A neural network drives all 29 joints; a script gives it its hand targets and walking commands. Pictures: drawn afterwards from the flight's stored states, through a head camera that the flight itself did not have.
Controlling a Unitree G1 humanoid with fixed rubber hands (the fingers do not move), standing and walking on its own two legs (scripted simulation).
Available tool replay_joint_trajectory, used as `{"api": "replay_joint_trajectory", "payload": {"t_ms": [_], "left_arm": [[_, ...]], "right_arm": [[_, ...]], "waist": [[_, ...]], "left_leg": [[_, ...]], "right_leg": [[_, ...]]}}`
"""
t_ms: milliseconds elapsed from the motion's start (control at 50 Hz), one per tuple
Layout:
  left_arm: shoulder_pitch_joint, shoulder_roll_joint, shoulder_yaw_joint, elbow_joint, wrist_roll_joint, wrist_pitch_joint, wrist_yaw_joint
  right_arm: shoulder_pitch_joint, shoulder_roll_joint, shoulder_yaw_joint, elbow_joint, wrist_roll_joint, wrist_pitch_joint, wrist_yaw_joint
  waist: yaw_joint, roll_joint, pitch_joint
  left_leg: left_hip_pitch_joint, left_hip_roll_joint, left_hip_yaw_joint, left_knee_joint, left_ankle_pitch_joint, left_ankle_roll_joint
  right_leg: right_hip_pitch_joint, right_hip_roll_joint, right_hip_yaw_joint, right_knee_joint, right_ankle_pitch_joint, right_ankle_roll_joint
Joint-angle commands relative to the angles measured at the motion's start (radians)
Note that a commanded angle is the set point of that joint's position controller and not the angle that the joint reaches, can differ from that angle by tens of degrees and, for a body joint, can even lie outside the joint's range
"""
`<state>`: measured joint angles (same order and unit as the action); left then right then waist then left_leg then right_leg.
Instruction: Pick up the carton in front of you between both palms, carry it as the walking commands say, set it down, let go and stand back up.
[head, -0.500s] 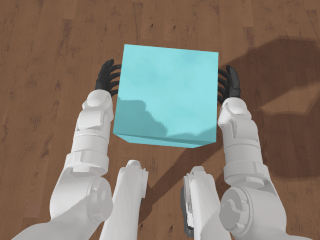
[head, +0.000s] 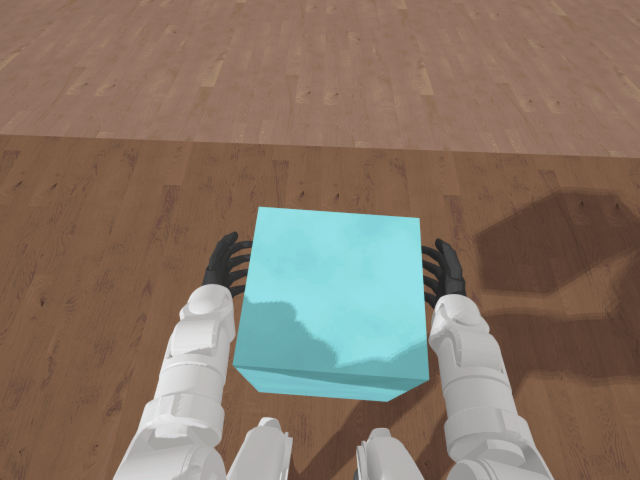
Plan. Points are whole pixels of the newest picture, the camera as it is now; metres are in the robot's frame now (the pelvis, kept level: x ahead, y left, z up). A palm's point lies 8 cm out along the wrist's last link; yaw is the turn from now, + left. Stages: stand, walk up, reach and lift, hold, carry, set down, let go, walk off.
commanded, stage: reach and lift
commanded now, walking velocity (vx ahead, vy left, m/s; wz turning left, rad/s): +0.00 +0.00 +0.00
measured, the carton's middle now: (330, 314) +0.36 +0.01 -0.10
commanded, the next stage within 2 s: hold in 1.52 s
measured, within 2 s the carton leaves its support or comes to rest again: neither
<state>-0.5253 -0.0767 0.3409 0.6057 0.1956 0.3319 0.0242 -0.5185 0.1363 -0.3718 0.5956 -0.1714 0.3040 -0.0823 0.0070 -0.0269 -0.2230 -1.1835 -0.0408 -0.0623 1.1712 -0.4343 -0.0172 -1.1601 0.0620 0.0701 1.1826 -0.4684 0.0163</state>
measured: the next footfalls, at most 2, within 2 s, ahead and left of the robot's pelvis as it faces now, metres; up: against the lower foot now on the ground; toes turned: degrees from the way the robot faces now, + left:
none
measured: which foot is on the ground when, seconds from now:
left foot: down 0.00-1.00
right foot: down 0.00-1.00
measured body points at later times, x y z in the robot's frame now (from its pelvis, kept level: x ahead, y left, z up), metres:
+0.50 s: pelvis +0.03 +0.00 +0.10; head +0.02 +0.00 +0.55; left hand +0.34 +0.15 +0.11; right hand +0.35 -0.15 +0.11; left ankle +0.06 +0.13 -0.63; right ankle +0.04 -0.12 -0.63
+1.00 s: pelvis +0.02 +0.00 +0.11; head +0.00 +0.01 +0.56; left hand +0.34 +0.15 +0.13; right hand +0.34 -0.15 +0.13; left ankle +0.06 +0.13 -0.63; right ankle +0.04 -0.12 -0.63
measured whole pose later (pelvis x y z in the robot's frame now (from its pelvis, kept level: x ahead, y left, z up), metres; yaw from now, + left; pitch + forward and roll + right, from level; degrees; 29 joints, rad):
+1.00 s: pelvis +0.02 +0.00 +0.11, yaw +0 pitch -4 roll +0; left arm -0.33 -0.17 0.31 0.36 0.30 0.62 -0.02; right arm -0.35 0.18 -0.34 0.39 -0.31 0.59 0.01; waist 0.01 -0.01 0.03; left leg -0.17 -0.02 -0.07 0.44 -0.19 -0.01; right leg -0.15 0.03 0.09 0.46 -0.23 0.00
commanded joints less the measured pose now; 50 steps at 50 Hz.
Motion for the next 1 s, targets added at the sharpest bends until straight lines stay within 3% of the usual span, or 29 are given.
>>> {"api": "replay_joint_trajectory", "payload": {"t_ms": [0,180,360,460,620,760,980], "left_arm": [[-0.503,-1.040,-0.567,-0.008,-0.130,-0.018,-0.228],[-0.363,-1.048,-0.617,-0.079,-0.137,0.020,-0.234],[-0.262,-1.056,-0.670,-0.179,-0.158,0.125,-0.243],[-0.231,-1.037,-0.673,-0.240,-0.161,0.205,-0.249],[-0.296,-1.009,-0.544,-0.181,-0.098,0.257,-0.271],[-0.401,-1.038,-0.575,-0.214,-0.114,0.243,-0.278],[-0.331,-1.022,-0.585,-0.251,-0.109,0.264,-0.267]], "right_arm": [[-0.486,1.039,0.593,0.047,0.111,0.005,0.247],[-0.337,1.037,0.638,-0.008,0.103,0.046,0.266],[-0.230,1.029,0.679,-0.101,0.118,0.153,0.293],[-0.192,1.020,0.674,-0.154,0.124,0.230,0.307],[-0.274,0.980,0.555,-0.101,0.067,0.283,0.329],[-0.371,1.005,0.575,-0.129,0.078,0.269,0.338],[-0.315,0.973,0.589,-0.169,0.077,0.287,0.334]], "waist": [[0.011,0.030,-0.532],[0.005,0.030,-0.393],[0.002,0.030,-0.233],[0.001,0.019,-0.107],[0.005,0.017,0.079],[-0.003,0.021,-0.009],[0.001,0.029,-0.024]], "left_leg": [[0.504,-0.096,0.008,-0.208,0.260,0.023],[0.746,-0.076,-0.017,-0.412,0.376,0.023],[0.976,-0.057,-0.018,-0.610,0.463,0.016],[1.060,-0.048,-0.013,-0.710,0.430,0.014],[1.065,-0.041,0.001,-0.774,0.224,0.028],[1.108,-0.041,0.005,-0.769,0.234,0.026],[1.158,-0.044,0.004,-0.795,0.330,0.016]], "right_leg": [[0.344,0.088,-0.006,-0.230,0.242,-0.007],[0.605,0.065,0.022,-0.433,0.366,-0.016],[0.850,0.036,0.023,-0.631,0.469,-0.018],[0.945,0.024,0.022,-0.732,0.449,-0.017],[0.932,0.014,0.011,-0.808,0.227,-0.028],[0.964,0.015,0.003,-0.802,0.238,-0.030],[1.014,0.024,0.002,-0.824,0.325,-0.024]]}}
